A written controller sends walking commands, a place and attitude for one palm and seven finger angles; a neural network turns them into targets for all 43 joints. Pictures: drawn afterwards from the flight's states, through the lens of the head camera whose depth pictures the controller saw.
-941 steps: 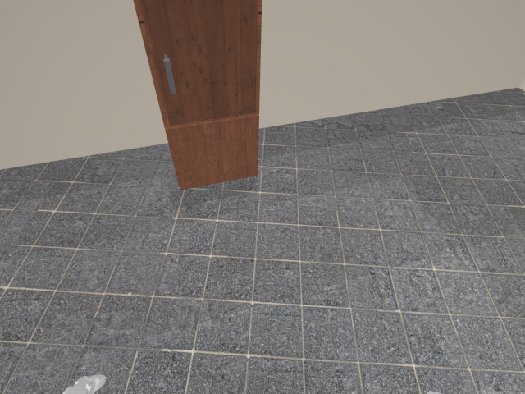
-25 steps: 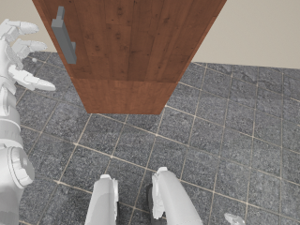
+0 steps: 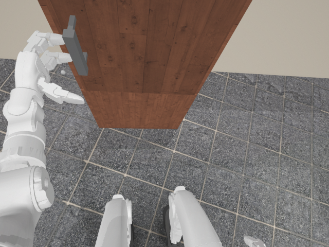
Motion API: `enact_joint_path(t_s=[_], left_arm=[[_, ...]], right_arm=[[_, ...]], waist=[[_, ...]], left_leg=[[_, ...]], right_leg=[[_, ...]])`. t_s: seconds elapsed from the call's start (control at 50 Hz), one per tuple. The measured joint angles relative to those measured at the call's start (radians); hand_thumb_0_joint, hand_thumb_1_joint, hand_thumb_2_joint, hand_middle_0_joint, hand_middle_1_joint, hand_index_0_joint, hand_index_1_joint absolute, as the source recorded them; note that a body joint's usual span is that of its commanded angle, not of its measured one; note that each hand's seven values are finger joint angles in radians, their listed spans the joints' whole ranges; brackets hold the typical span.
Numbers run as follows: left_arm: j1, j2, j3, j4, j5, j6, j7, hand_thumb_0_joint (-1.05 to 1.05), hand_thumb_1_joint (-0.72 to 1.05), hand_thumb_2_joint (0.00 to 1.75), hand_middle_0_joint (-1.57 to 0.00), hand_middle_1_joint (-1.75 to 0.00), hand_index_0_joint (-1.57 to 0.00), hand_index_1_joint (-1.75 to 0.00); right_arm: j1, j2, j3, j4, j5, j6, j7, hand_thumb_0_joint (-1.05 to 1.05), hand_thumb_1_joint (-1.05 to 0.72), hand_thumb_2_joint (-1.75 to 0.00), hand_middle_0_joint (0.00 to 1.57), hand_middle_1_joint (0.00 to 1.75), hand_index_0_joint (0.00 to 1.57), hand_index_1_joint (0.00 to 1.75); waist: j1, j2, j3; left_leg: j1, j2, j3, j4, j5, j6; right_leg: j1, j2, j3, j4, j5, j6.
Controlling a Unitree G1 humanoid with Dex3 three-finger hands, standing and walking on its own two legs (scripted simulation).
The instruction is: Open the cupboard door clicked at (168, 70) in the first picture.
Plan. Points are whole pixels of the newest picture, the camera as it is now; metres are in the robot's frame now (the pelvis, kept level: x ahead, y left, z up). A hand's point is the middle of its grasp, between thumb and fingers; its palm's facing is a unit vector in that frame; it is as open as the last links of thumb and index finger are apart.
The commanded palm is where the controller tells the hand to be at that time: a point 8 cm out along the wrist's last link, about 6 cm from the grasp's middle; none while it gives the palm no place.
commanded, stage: slide the fingers in behind the handle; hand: left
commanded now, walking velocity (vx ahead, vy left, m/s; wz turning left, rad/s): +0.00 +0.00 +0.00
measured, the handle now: (78, 47) +0.56 +0.17 +0.04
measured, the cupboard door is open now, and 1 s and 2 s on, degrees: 0 0 0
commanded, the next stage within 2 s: close the thumb around the handle in 1.04 s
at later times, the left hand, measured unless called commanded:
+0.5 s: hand (74, 73) +0.50 +0.17 +0.03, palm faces -0.01 -1.00 -0.02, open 14.0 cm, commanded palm +0.48 +0.20 +0.03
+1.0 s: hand (76, 73) +0.50 +0.17 +0.03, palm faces -0.01 -1.00 -0.02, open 14.0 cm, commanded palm +0.48 +0.19 +0.03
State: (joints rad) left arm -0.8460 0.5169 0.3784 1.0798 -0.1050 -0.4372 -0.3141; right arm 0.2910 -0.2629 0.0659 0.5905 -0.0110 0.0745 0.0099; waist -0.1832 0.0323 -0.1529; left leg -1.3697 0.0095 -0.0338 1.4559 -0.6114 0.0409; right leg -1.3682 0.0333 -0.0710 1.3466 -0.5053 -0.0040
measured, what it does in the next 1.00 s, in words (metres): stands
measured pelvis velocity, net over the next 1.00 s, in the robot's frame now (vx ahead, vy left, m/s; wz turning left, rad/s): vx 0.00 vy -0.01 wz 0.03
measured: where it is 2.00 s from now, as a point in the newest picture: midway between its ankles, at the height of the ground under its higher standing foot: (150, 244)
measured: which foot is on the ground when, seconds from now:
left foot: down 0.00-1.00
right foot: down 0.00-1.00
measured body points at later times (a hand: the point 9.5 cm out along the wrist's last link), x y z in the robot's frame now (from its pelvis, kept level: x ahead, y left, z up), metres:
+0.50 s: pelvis +0.00 -0.01 +0.00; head +0.17 +0.02 +0.42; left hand +0.50 +0.23 +0.03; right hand +0.06 -0.27 -0.11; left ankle +0.02 +0.09 -0.58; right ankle +0.06 -0.12 -0.58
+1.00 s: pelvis +0.00 -0.01 +0.00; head +0.17 +0.03 +0.42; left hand +0.49 +0.23 +0.03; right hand +0.07 -0.27 -0.11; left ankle +0.02 +0.09 -0.58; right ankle +0.06 -0.12 -0.58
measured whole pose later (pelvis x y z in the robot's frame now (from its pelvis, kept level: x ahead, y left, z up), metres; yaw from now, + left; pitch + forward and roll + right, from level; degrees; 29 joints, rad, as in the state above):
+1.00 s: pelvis +0.00 -0.01 +0.00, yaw +2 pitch +30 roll -4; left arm -0.84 0.41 0.26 1.08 -0.12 -0.50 -0.19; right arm 0.28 -0.25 0.03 0.62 -0.02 0.08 0.03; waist -0.16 0.03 -0.16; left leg -1.35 -0.01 -0.05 1.43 -0.61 0.03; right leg -1.34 0.02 -0.08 1.34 -0.52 -0.01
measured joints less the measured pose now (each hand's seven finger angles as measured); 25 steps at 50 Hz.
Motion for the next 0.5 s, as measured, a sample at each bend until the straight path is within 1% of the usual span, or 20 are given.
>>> enact_joint_path(t_s=[0.12,0.2,0.28,0.34,0.5], left_arm=[[0.012,-0.036,-0.014,-0.024,-0.007,-0.017,0.019,-0.01,-0.5,0.3,-0.3,-1.2,-0.3,-1.2],[0.014,-0.057,-0.026,-0.024,-0.001,-0.025,0.038,-0.01,-0.5,0.3,-0.3,-1.2,-0.3,-1.2],[0.015,-0.06,-0.017,-0.016,0.004,-0.027,0.06,-0.01,-0.5,0.3,-0.3,-1.21,-0.3,-1.2],[0.021,-0.062,-0.029,-0.021,0.005,-0.034,0.07,-0.01,-0.5,0.3,-0.29,-1.2,-0.3,-1.2],[0.011,-0.075,-0.056,-0.004,-0.009,-0.045,0.086,-0.01,-0.5,0.3,-0.26,-1.2,-0.3,-1.2]], right_arm=[[0.002,0.003,-0.008,0.008,-0.002,0.002,0.002,0.0,-0.9,-0.9,0.2,0.3,0.2,0.3],[0.0,0.003,-0.012,0.011,-0.004,0.005,0.004,0.0,-0.9,-0.9,0.2,0.3,0.2,0.3],[-0.001,0.003,-0.013,0.006,-0.005,0.008,0.005,0.0,-0.9,-0.9,0.2,0.3,0.2,0.3],[-0.002,0.004,-0.017,0.006,-0.005,0.007,0.007,0.0,-0.9,-0.9,0.2,0.3,0.2,0.3],[-0.006,0.003,-0.022,0.016,-0.004,0.005,0.009,0.0,-0.9,-0.9,0.2,0.3,0.2,0.3]], waist=[[0.004,0.0,-0.002],[0.004,0.0,-0.003],[0.003,-0.001,-0.005],[0.005,-0.001,-0.004],[0.016,-0.005,-0.003]], left_leg=[[0.003,-0.002,0.002,-0.006,0.001,-0.002],[0.01,-0.003,0.003,-0.011,0.001,-0.004],[0.015,-0.002,0.005,-0.014,0.002,-0.006],[0.019,-0.002,0.004,-0.017,0.002,-0.008],[0.022,-0.006,-0.002,-0.022,0.007,-0.013]], right_leg=[[0.0,-0.002,0.003,0.0,-0.002,-0.001],[0.005,-0.002,0.004,-0.002,-0.003,-0.003],[0.008,-0.002,0.005,-0.001,-0.004,-0.005],[0.011,-0.002,0.005,-0.002,-0.004,-0.008],[0.016,-0.006,-0.001,-0.003,-0.006,-0.013]])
